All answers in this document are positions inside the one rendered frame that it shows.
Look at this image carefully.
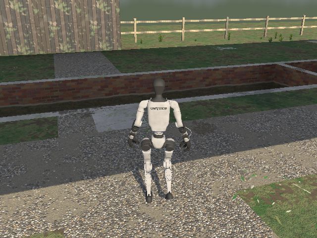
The robot left upper arm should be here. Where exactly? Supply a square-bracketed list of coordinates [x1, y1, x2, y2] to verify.
[134, 100, 148, 127]

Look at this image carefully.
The humanoid robot torso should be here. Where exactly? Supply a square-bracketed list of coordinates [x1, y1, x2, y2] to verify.
[147, 99, 170, 149]

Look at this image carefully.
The right robot hand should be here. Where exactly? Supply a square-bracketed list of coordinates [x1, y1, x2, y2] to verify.
[180, 140, 191, 152]

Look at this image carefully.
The robot left thigh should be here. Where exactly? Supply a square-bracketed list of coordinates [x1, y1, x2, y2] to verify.
[141, 138, 152, 172]

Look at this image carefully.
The right robot forearm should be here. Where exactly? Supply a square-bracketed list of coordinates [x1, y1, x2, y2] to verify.
[178, 120, 189, 142]

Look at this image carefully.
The left robot hand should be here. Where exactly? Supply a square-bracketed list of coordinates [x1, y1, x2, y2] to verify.
[128, 138, 139, 148]

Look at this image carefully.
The left robot forearm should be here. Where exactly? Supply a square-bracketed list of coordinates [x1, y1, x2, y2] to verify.
[129, 119, 139, 139]

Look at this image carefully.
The robot right upper arm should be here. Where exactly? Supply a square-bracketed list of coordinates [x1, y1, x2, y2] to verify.
[169, 100, 183, 128]

